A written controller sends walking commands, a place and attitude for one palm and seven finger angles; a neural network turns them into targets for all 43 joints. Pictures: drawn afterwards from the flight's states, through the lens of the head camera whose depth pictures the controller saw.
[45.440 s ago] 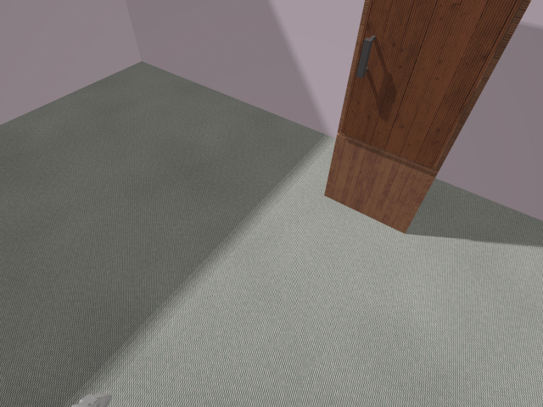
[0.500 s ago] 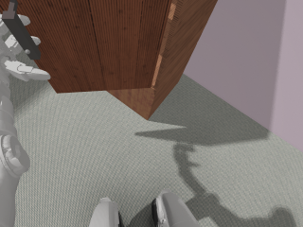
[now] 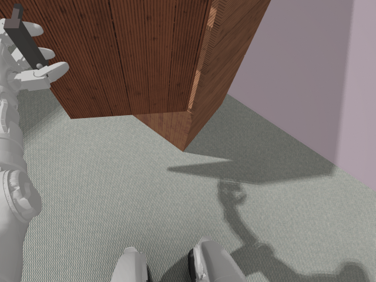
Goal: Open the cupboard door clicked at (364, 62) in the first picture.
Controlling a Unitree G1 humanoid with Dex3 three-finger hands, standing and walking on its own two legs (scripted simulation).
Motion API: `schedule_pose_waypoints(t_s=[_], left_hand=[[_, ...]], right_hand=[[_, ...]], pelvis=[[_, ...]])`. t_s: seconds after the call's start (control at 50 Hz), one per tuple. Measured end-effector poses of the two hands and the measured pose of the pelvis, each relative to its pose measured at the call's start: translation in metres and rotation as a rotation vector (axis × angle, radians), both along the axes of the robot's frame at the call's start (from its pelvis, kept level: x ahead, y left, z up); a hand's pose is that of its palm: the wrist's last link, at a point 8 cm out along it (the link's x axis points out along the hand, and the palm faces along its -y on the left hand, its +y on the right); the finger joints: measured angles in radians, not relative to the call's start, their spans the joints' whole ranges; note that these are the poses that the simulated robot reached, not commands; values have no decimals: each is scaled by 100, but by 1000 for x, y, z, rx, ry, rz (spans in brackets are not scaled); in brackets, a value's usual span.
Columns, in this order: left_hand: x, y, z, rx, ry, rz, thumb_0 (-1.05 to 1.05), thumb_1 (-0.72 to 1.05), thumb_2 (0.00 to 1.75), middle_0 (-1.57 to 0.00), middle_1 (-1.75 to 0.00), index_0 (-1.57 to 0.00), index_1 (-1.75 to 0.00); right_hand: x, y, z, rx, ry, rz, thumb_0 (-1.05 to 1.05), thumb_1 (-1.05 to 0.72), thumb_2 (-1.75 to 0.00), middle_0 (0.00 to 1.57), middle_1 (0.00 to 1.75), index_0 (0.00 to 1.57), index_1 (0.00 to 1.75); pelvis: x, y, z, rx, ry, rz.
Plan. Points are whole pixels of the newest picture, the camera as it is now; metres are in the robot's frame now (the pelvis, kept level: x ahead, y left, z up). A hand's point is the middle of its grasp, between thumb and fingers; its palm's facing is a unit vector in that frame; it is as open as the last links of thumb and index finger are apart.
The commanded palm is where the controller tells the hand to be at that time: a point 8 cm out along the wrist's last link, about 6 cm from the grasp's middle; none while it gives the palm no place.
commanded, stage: close the thumb around the handle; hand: left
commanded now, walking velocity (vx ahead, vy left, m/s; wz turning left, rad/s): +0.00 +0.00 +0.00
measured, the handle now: (32, 43) +0.59 +0.25 +0.07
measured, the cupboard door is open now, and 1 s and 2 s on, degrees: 45 66 93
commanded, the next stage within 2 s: pull the door open along its arc in 0.30 s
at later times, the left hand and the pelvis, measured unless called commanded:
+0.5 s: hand (40, 66) +0.53 +0.23 +0.08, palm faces +0.03 -1.00 -0.01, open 5.9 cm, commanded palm +0.50 +0.27 +0.07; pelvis +0.00 +0.00 +0.00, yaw +0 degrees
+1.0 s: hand (63, 121) +0.41 +0.18 +0.08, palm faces +0.21 -0.97 +0.11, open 6.2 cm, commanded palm +0.35 +0.22 +0.07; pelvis +0.02 +0.01 +0.02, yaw +0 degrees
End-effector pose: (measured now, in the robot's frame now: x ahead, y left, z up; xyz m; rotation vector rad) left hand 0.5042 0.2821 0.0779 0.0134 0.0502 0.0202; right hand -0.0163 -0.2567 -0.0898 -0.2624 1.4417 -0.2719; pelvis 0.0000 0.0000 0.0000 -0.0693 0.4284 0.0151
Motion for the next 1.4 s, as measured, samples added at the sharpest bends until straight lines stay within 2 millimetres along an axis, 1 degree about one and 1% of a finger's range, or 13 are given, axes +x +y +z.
schedule_pose_waypoints(t_s=[0.16,0.22,0.54,0.68,0.78,0.84,0.88,1.0,1.08,1.14,1.26,1.34,1.4], left_hand=[[2,0,0,16,0,-2,1,59,77,-36,-130,-37,-131],[1,-1,0,12,-7,-2,1,70,81,-36,-131,-38,-133],[-2,-2,-1,2,-10,4,1,71,80,-34,-133,-35,-135],[-18,-5,-1,-3,-19,-14,1,71,77,-34,-133,-35,-135],[-42,-10,-2,-13,-27,-30,1,71,75,-33,-133,-35,-135],[-62,-17,-3,-19,-34,-41,1,70,74,-33,-133,-34,-134],[-77,-24,-4,-36,-41,-9,1,70,74,-33,-133,-34,-133],[-127,-58,-7,-115,-74,195,2,68,75,-31,-134,-35,-129],[-160,-85,-6,-111,-73,297,2,67,75,-32,-134,-35,-129],[-182,-106,-4,-82,-66,352,1,67,75,-32,-133,-34,-130],[-218,-146,0,-33,-38,372,0,66,73,-32,-132,-35,-132],[-237,-171,2,-24,-14,353,1,65,72,-32,-132,-36,-133],[-245,-185,2,4,-18,330,1,66,72,-33,-133,-37,-134]], right_hand=[[-1,-1,-1,-3,-5,2,0,-90,-90,21,30,20,30],[-2,-1,-2,-2,2,0,0,-90,-90,21,30,20,30],[-2,-2,2,-7,-3,-7,0,-90,-90,21,30,20,30],[9,1,4,13,-36,-15,0,-90,-90,21,30,20,30],[31,3,8,35,-100,-9,0,-90,-90,21,30,20,30],[51,5,10,50,-159,8,0,-90,-90,21,30,20,30],[67,6,11,59,-206,29,0,-90,-90,21,30,20,30],[124,17,13,112,-358,126,0,-91,-90,21,30,20,30],[159,29,15,154,-447,196,0,-91,-90,20,30,20,30],[180,38,17,183,-498,244,0,-91,-90,20,30,20,30],[205,48,25,217,-576,289,0,-91,-90,21,30,20,30],[211,45,31,219,-610,295,1,-90,-90,21,30,20,30],[213,38,31,210,-625,305,1,-90,-90,21,30,20,30]], pelvis=[[-1,0,-1,1,4,-1],[-1,0,-1,2,6,-3],[0,0,0,3,-2,-6],[5,2,6,10,-19,-17],[11,4,12,16,-41,-21],[15,5,16,20,-59,-20],[17,6,18,21,-69,-20],[19,8,21,30,-101,-6],[17,5,21,39,-131,4],[15,2,21,47,-152,12],[14,-10,23,62,-195,23],[15,-19,25,70,-220,28],[15,-27,25,75,-230,36]])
